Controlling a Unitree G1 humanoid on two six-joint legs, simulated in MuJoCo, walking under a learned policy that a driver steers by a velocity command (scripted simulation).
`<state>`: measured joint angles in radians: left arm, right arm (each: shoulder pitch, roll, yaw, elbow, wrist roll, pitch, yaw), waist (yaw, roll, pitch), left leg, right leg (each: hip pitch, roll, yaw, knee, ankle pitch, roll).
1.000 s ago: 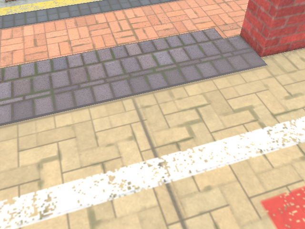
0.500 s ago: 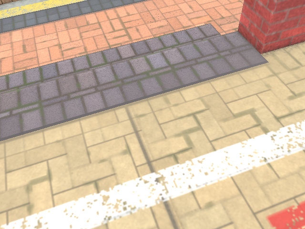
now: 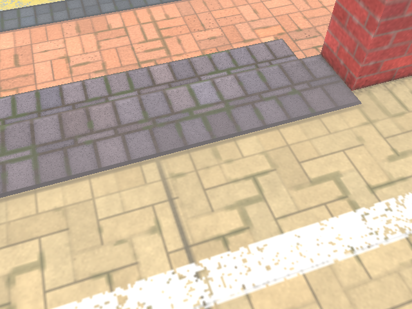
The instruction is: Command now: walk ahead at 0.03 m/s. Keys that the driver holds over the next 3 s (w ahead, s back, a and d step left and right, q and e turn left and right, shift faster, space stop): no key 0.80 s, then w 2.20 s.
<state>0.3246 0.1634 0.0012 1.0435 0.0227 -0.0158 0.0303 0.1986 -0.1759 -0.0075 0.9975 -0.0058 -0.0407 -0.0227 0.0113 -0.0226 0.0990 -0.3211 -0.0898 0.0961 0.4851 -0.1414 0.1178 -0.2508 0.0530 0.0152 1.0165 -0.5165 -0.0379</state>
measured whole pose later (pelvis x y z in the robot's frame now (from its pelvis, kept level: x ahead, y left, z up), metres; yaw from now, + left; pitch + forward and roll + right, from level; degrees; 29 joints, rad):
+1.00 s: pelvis +0.08 -0.03 +0.01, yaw +1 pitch -1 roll -1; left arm 0.46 0.14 0.02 1.15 0.02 -0.03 0.04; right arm 0.34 -0.13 -0.01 1.12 -0.03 -0.02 -0.01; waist 0.03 -0.02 -0.01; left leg -0.34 -0.01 0.07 0.73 -0.39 0.08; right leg -0.06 0.05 -0.02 0.41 -0.35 -0.07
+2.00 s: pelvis +0.58 +0.00 +0.02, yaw +2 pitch +0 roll -1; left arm 0.47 0.15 0.03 1.09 0.01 -0.10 0.00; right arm 0.10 -0.19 -0.04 0.93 -0.03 -0.04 0.03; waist 0.04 0.03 0.04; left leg -0.64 0.12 0.03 0.79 -0.04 0.04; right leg 0.01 0.10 -0.10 0.20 -0.21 -0.10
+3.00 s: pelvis +1.12 +0.02 +0.02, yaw +2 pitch -1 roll +0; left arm 0.39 0.19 0.06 1.03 0.01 -0.08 0.00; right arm 0.24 -0.22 -0.06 0.94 -0.03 -0.04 0.02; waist 0.01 0.03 0.03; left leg -0.56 0.09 -0.01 1.05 -0.21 0.05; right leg -0.13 0.08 -0.11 0.32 -0.18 -0.11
